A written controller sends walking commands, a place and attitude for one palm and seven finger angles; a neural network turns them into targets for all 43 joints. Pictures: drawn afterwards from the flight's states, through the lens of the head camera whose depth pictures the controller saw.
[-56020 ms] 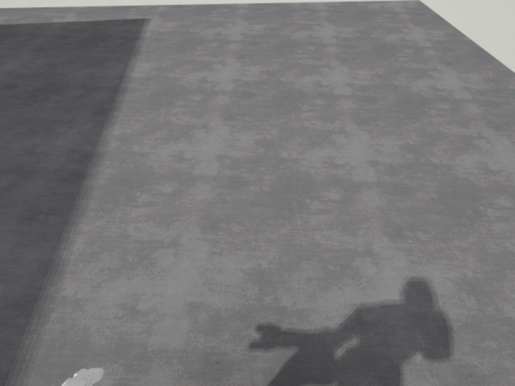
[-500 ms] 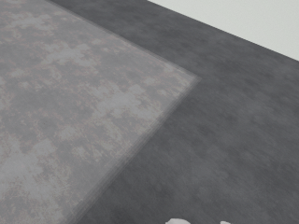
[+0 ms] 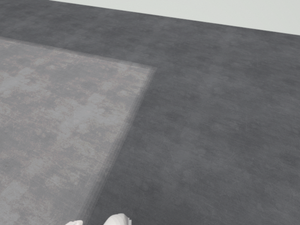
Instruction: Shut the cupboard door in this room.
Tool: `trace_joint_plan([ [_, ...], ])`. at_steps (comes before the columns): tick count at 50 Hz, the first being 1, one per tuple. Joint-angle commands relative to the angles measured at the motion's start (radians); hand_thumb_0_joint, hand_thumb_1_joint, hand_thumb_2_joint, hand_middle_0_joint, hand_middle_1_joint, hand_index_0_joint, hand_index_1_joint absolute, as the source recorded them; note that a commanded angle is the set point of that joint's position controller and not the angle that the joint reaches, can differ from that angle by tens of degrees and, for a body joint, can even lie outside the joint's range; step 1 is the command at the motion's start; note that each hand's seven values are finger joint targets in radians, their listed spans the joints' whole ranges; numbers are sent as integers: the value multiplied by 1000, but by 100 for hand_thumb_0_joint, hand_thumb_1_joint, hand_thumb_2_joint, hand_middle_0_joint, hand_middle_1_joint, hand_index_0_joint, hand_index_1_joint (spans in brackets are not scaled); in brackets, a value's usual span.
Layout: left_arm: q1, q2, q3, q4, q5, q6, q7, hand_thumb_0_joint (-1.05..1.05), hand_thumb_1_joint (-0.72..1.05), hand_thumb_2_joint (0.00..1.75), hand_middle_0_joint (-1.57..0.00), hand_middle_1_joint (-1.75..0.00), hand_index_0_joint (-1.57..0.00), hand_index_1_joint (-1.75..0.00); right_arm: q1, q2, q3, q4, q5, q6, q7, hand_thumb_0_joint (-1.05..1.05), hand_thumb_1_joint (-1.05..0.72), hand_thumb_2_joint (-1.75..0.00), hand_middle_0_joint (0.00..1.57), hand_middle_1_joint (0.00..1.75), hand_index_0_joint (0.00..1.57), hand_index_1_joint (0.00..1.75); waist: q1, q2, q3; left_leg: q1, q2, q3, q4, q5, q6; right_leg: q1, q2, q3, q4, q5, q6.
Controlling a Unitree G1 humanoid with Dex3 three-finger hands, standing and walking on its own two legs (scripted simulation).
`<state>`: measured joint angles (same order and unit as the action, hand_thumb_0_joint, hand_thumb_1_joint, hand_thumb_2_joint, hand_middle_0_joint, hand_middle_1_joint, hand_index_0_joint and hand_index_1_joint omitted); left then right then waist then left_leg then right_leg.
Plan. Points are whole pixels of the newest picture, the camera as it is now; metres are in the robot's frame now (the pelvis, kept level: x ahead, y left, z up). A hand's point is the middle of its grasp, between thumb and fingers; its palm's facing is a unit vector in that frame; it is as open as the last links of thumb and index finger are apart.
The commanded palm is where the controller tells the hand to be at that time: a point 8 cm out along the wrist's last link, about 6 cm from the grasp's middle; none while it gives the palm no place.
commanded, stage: turn to face it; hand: left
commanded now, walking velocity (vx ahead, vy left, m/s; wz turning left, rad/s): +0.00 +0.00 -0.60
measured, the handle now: out of the picture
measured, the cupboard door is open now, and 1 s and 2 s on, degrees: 34 34 34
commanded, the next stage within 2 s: take the last steps up to it in 1.90 s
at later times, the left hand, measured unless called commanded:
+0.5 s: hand (97, 215) +0.17 +0.18 -0.16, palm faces -0.30 -0.91 -0.27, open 7.3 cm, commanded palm none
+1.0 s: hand (111, 204) +0.20 +0.14 -0.18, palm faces -0.54 -0.82 -0.20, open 7.3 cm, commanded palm none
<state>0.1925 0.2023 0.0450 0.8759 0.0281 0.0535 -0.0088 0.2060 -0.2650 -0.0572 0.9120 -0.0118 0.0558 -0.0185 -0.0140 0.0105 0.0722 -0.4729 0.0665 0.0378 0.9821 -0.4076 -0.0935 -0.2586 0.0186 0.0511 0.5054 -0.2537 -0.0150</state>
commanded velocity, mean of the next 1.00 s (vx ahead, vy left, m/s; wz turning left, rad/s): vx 0.00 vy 0.00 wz -0.60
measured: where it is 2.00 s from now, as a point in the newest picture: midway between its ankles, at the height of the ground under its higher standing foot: outside the picture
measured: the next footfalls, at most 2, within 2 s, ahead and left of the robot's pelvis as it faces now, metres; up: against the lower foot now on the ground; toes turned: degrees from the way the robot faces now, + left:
left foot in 0.12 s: +0.07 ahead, +0.14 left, +0.00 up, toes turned -3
right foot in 0.50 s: -0.01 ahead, -0.12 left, +0.00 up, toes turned -23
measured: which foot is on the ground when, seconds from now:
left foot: up 0.00-0.10, down 0.12-0.50, up 0.52-0.88, down 0.90-1.00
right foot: down 0.00-0.12, up 0.14-0.48, down 0.50-0.90, up 0.92-1.00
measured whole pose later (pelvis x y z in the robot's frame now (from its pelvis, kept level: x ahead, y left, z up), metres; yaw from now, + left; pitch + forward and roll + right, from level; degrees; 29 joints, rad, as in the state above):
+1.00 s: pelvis +0.02 +0.01 +0.00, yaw -36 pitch +1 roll -1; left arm 0.20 0.26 0.09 0.91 0.03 0.09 -0.02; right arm 0.18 -0.21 -0.01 0.86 -0.02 0.01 -0.03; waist 0.02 -0.05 0.07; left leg -0.28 0.06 0.09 0.56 -0.28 0.01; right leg -0.45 0.05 0.05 1.00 -0.49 0.03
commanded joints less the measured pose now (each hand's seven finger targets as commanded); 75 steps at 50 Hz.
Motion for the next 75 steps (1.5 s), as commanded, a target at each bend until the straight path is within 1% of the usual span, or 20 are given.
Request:
trace_joint_plan([
  [1,-11,243,77,-79,2,-22,9,0,90,90,-20,-30,-20,-30,-15,-57,-16,-100,2,-34,-1,0,-90,-90,20,30,20,30,25,-172,-89,63,-27,-1,-198,-11,14,27,-225,286,-162,195,-173],
  [4,-47,217,77,-77,-8,-14,9,0,90,90,-20,-30,-20,-30,89,-64,-13,-70,7,-53,-13,0,-90,-90,20,30,20,30,-27,-158,-121,277,-38,-7,-512,160,25,-55,-173,290,-54,197,-99],
  [6,1,116,56,-105,-25,-4,-5,0,90,90,-20,-30,-20,-30,125,-218,-35,-77,-16,-69,-22,0,-90,-90,20,30,20,30,-25,282,-144,454,312,-370,-718,207,163,-309,56,68,256,-231,14],
  [7,-27,135,57,-124,-15,-11,-10,0,90,90,-20,-30,-20,-30,139,-238,-36,-94,-18,-63,-26,0,-90,-90,20,30,20,30,-39,244,-123,360,429,-422,-722,278,253,-299,25,-6,461,-367,31],
  [12,-23,116,64,-73,-11,9,-31,0,90,90,-20,-30,-20,-30,33,-142,-11,-103,-21,-68,-29,0,-90,-90,20,30,20,30,14,154,-86,336,265,-98,-660,529,213,-286,-38,-40,646,-198,70],
  [19,-75,94,49,-93,-8,5,-36,0,90,90,-20,-30,-20,-30,81,-160,-34,-58,-18,-57,-15,0,-90,-90,20,30,20,30,-26,196,-93,365,296,8,-609,517,220,-160,-37,-131,315,-195,59],
  [23,15,123,56,-65,-8,-12,-31,0,90,90,-20,-30,-20,-30,50,-182,-49,-57,-10,-50,-7,0,-90,-90,20,30,20,30,27,147,-128,269,262,88,-435,444,136,90,-15,-157,-38,35,22],
  [25,127,301,89,-30,3,-35,-7,0,90,90,-20,-30,-20,-30,-10,-56,-21,-123,-1,-47,5,0,-90,-90,20,30,20,30,91,-330,-127,-134,34,176,-47,-213,16,342,-376,317,-173,532,-137],
  [28,59,263,80,-39,-11,-30,17,0,90,90,-20,-30,-20,-30,-65,-97,-22,-116,-1,-27,-17,0,-90,-90,20,30,20,30,64,-291,-88,-205,46,-55,210,-131,16,203,-346,337,-183,434,-211],
  [31,-23,215,63,-69,-9,-32,17,0,90,90,-20,-30,-20,-30,-28,-80,-18,-78,-6,-25,-1,0,-90,-90,20,30,20,30,17,-164,-103,-84,38,-23,123,14,0,112,-243,185,-161,376,-164],
  [42,-28,231,76,-65,-9,-19,13,0,90,90,-20,-30,-20,-30,30,-71,-10,-85,8,-49,-15,0,-90,-90,20,30,20,30,-9,-143,-126,215,-44,-15,-464,130,21,22,-181,325,-60,339,-125],
  [43,-35,205,70,-70,-15,-15,11,0,90,90,-20,-30,-20,-30,68,-97,-14,-73,6,-58,-19,0,-90,-90,20,30,20,30,-25,-89,-140,355,1,-39,-592,202,35,-80,-127,289,-3,249,-76],
  [45,-9,128,54,-108,-21,-10,-5,0,90,90,-20,-30,-20,-30,108,-240,-35,-95,-15,-60,-23,0,-90,-90,20,30,20,30,-29,305,-132,426,402,-413,-723,326,220,-305,60,11,381,-369,29],
  [51,-35,121,60,-69,-9,8,-34,0,90,90,-20,-30,-20,-30,12,-149,-15,-106,-20,-63,-27,0,-90,-90,20,30,20,30,9,154,-96,380,269,-74,-641,564,221,-295,-40,-51,597,-204,74],
  [61,-7,125,50,-63,-8,-11,-32,0,90,90,-20,-30,-20,-30,34,-190,-46,-60,-11,-48,-6,0,-90,-90,20,30,20,30,24,163,-122,283,272,88,-446,486,142,69,-11,-165,1,18,25],
  [62,61,179,61,-42,-4,-21,-25,0,90,90,-20,-30,-20,-30,30,-167,-46,-67,-3,-48,0,0,-90,-90,20,30,20,30,58,52,-148,181,219,129,-306,361,86,219,-87,-64,-116,156,-8],
  [63,111,294,82,-27,4,-35,-11,0,90,90,-20,-30,-20,-30,2,-77,-23,-111,2,-46,4,0,-90,-90,20,30,20,30,87,-303,-142,-91,62,191,-83,-147,20,360,-346,282,-182,455,-113],
  [64,162,324,84,-14,-12,-34,3,0,90,90,-20,-30,-20,-30,-45,-96,-14,-140,-2,-33,-5,0,-90,-90,20,30,20,30,118,-262,-133,-133,32,63,80,-254,14,280,-439,347,-154,672,-206],
  [69,-42,225,65,-58,-8,-31,19,0,90,90,-20,-30,-20,-30,-20,-85,-15,-79,-3,-25,-3,0,-90,-90,20,30,20,30,13,-180,-120,-71,46,-23,116,-19,-1,123,-253,189,-146,398,-172],
  [75,-16,248,69,-56,-1,-26,10,0,90,90,-20,-30,-20,-30,-29,-73,-12,-93,-1,-29,2,0,-90,-90,20,30,20,30,27,-152,-96,24,-11,2,-141,-4,6,61,-226,269,-172,209,-178],
])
